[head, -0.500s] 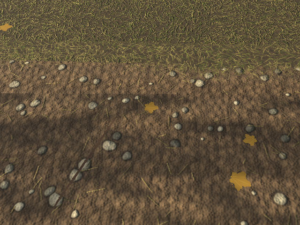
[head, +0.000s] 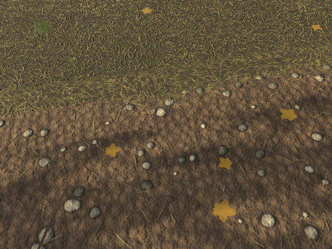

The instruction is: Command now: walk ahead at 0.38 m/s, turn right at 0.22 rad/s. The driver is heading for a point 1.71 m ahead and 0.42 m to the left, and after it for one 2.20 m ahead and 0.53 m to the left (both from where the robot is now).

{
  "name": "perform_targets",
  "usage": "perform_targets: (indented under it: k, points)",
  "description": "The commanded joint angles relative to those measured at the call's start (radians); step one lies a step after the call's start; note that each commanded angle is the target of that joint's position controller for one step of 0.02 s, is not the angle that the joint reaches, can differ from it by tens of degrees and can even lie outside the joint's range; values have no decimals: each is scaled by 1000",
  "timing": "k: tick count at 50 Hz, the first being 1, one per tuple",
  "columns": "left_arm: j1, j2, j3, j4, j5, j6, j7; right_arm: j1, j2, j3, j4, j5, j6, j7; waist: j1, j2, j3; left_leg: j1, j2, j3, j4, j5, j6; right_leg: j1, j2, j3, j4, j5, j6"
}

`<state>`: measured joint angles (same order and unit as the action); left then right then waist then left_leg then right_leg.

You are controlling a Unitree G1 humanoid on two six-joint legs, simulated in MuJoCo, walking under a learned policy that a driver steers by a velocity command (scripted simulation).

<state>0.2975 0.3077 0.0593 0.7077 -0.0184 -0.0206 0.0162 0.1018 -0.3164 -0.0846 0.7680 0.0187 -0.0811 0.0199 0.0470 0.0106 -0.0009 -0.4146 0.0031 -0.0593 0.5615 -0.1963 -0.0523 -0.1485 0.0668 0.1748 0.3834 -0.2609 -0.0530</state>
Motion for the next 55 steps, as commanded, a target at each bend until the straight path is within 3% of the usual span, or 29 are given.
perform_targets:
  k: [1, 4, 5, 6, 7, 8, 10, 13, 18, 23, 25, 26, 27, 28, 29, 30, 31, 32, 33, 37, 42, 46, 49, 50, 51, 52, 53, 54, 55]
  points:
    - [0, 158, 38, -47, 3, -16, -7, -75, -80, -7, -77, 6, -38, 11, 10, -158, 18, 39, 10, 41, -58, 26, 39, -29, -259, 240, -121, -158, -159]
    - [2, 98, 13, -41, 17, -19, -12, 90, -105, -14, -28, 2, -43, 4, -74, -126, -20, 275, 19, 17, -116, -14, 107, -115, -197, 163, 41, -55, -106]
    - [-14, 42, -7, -59, 28, -26, -9, 209, -165, -25, -8, -5, -46, 0, -112, 35, -72, 404, 166, -203, -201, -86, 177, -207, -107, 31, 337, -23, -53]
    - [1, 60, -1, -113, 7, -46, -2, 288, -280, -55, 17, -14, -40, 13, -98, 319, -85, 569, 334, -637, -337, -299, 340, -510, 9, -92, 616, -252, 11]
    - [-30, 145, 18, -105, -7, -60, 2, 274, -189, -30, 10, 4, -44, 24, -105, 201, -9, 559, 361, -720, -371, -433, 361, -649, -39, -47, 736, -286, 15]
    - [-71, 157, 22, -103, -12, -72, -5, 243, -140, -15, -3, 4, -41, 22, -104, 141, 48, 531, 321, -614, -362, -387, 337, -692, -81, -45, 771, -194, 7]
    - [-126, 121, 16, -110, 17, -91, -15, 223, -114, -4, -22, -6, -28, 14, -101, 61, 56, 493, 248, -473, -363, -176, 312, -687, -119, -72, 719, -74, 16]
    - [-159, 77, 10, -129, 32, -97, -28, 241, -99, 4, -27, 1, -11, -7, -86, 95, 31, 425, 174, -337, -377, 63, 294, -590, -119, -111, 554, 1, 60]
    - [-306, 18, -13, -162, 19, -101, -40, 286, -138, -8, -15, 6, 12, -39, -120, 93, 45, 279, 117, -230, -359, 207, 260, -414, -58, -150, 226, 205, 116]
    - [-337, 73, 9, -170, 2, -107, -43, 319, -144, -16, -10, 19, 28, -48, -100, 113, 41, 289, 163, -318, -291, 192, 218, -269, -45, -104, 110, 255, 87]
    - [-234, 112, 31, -147, 2, -110, -34, 290, -139, -18, -22, 16, 33, -47, -32, 121, -3, 286, 145, -314, -184, 324, 187, -116, -44, -120, 66, 216, 44]
    - [-123, 144, 49, -125, 9, -111, -24, 278, -115, -10, -35, 7, 34, -43, 26, 103, -87, 245, 89, -278, -29, 374, 157, 59, -79, -108, 53, 215, 9]
    - [50, 201, 64, -110, 23, -105, -13, 274, -54, 11, -68, -18, 34, -39, 92, -2, -259, 112, 23, -215, 257, 191, 126, 332, -253, 64, 84, 105, -57]
    - [94, 260, 73, -76, 33, -91, -23, 433, 41, 39, -92, 14, 24, -38, 7, -354, -383, -211, -102, -119, 568, -386, 76, 586, -485, 537, -27, -113, -211]
    - [62, 151, 52, -86, 23, -88, -27, 417, -72, 18, -63, 34, 25, -42, 19, -254, -283, -325, -18, -133, 703, -367, 69, 500, -483, 602, -91, -286, -198]
    - [9, 95, 37, -89, 16, -86, -22, 308, -125, 2, -75, 32, 29, -40, 34, -151, -138, -351, 19, -106, 722, -269, 68, 366, -437, 425, -102, -228, -161]
    - [-37, 80, 30, -83, 21, -83, -23, 255, -117, 2, -85, 19, 32, -42, 15, -78, -64, -319, 56, -78, 703, -197, 61, 246, -393, 291, -116, -74, -144]
    - [-62, 60, 25, -71, 27, -81, -25, 220, -105, 0, -98, 6, 33, -38, -1, -75, -15, -300, 80, -75, 664, -157, 58, 160, -355, 201, -139, 28, -138]
    - [-80, 54, 22, -63, 36, -84, -23, 218, -90, -1, -105, 10, 39, -31, -24, -105, 2, -260, 104, -73, 643, -130, 58, 98, -330, 127, -166, 82, -130]
    - [-88, 81, 37, -24, 19, -103, -23, 163, -33, 14, -146, 6, 60, -19, -41, -87, 46, -278, 130, -46, 530, -75, 40, 26, -335, -21, -245, 207, -159]
    - [-84, 132, 50, 10, 16, -95, -19, 43, -24, 28, -181, 3, 43, 9, -7, -53, 63, -245, 117, 3, 254, 184, 45, 53, -302, -208, -254, 320, -130]
    - [-20, 172, 59, 46, -2, -77, -17, -77, -29, 30, -234, 7, 40, 31, 28, -47, 89, -229, 93, 58, 109, 198, 81, 145, -326, -277, -229, 354, -97]
    - [15, 206, 67, 66, -17, -56, -14, -79, -55, 15, -261, -2, 44, 38, -1, -69, 52, -129, 24, 115, 60, 56, 135, 214, -346, -312, -101, 684, -76]
    - [26, 216, 66, 75, -19, -49, -14, -9, -77, 1, -252, -6, 46, 34, -52, -77, 2, -8, -15, 131, 41, 16, 161, 209, -344, -322, 7, 834, -70]
    - [22, 202, 55, 82, -19, -44, -13, 147, -117, -25, -210, -3, 49, 24, -146, -61, -78, 222, -56, 142, -22, 68, 195, 141, -318, -352, 184, 885, -48]
    - [29, 159, 31, 70, 1, -48, -11, 315, -184, -52, -171, -2, 57, 6, -223, -3, -175, 532, 33, 8, -5, 118, 232, -82, -279, -361, 451, 629, -13]
    - [157, 15, -19, 32, 25, -64, -27, 313, -294, -60, -170, -9, 52, -5, -104, 259, -314, 840, 351, -551, -84, -39, 407, -483, -99, -310, 848, -281, 52]
    - [79, 124, 3, 60, -13, -83, -34, 347, -201, -36, -193, -13, 41, -1, -193, 123, -430, 824, 411, -713, -207, -120, 429, -530, -77, -90, 978, -350, 43]
    - [-32, 170, 20, 18, -51, -88, -38, 304, -164, -21, -172, -22, 29, 4, -196, 91, -254, 704, 374, -522, -228, -48, 373, -609, -114, -86, 993, -276, 34]
